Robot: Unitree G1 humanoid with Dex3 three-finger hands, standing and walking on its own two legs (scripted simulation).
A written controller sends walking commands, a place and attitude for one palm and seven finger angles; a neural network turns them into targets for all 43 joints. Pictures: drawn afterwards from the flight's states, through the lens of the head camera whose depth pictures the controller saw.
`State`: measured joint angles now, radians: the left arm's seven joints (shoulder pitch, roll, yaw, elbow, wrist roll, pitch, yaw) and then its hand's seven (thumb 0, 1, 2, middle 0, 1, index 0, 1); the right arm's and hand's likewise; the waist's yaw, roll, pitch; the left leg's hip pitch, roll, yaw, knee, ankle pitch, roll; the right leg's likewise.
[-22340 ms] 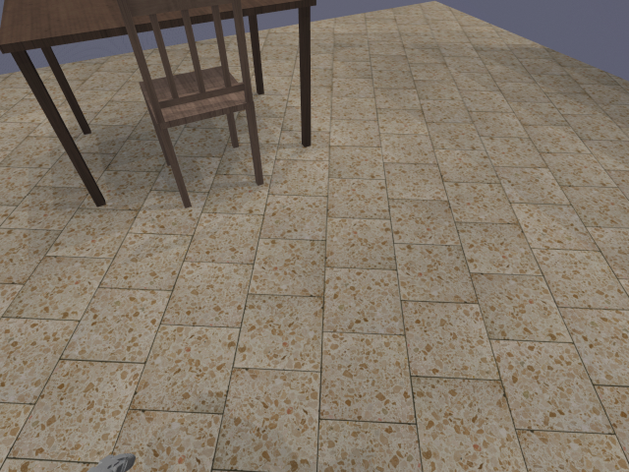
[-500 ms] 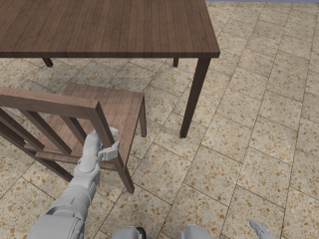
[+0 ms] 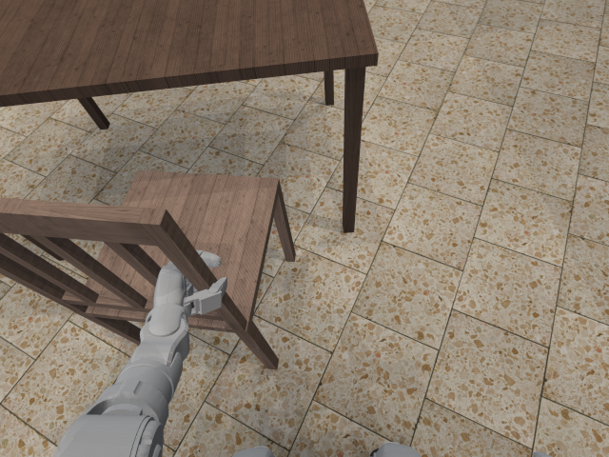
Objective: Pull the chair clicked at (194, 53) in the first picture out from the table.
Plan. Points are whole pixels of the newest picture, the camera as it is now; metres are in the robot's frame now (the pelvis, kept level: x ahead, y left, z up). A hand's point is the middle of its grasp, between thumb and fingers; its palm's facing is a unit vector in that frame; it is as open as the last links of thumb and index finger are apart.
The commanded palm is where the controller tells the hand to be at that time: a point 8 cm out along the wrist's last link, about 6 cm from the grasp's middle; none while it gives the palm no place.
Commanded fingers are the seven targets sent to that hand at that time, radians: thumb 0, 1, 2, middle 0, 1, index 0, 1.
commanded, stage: step backward, pulling the chair out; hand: left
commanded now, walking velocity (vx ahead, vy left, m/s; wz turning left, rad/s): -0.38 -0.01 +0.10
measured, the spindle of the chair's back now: (100, 273) +0.40 +0.35 -0.08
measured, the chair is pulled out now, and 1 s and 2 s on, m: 0.24 0.43 0.56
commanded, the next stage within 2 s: stop walking, hand still on the chair in 1.12 s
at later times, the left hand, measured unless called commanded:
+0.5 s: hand (204, 368) +0.24 +0.15 -0.07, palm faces +0.00 -0.97 -0.23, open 6.1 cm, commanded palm +0.23 +0.20 -0.06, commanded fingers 0.00 0.90 0.90 -0.50 -1.45 -0.50 -1.45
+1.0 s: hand out of the picture +0.13 +0.13 -0.06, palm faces -0.04 -0.98 -0.20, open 6.1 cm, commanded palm +0.12 +0.19 -0.06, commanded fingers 0.00 0.90 0.90 -0.50 -1.45 -0.50 -1.45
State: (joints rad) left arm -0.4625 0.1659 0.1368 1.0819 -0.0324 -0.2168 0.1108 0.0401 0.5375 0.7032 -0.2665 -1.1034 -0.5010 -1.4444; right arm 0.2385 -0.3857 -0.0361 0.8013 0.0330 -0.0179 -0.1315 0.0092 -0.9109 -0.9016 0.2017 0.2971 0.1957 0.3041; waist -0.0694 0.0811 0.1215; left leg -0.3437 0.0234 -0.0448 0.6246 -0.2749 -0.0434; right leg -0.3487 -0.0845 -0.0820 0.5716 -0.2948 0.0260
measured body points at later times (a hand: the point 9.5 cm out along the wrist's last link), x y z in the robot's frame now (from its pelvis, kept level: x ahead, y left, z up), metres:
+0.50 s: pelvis -0.12 +0.02 -0.01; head -0.05 +0.00 +0.43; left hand +0.23 +0.20 -0.05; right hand -0.02 -0.24 -0.15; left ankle -0.08 +0.14 -0.73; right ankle -0.03 -0.13 -0.72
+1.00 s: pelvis -0.23 +0.02 +0.00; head -0.14 +0.00 +0.44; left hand +0.13 +0.18 -0.05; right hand -0.13 -0.28 -0.13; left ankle -0.27 +0.19 -0.73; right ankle -0.15 -0.11 -0.73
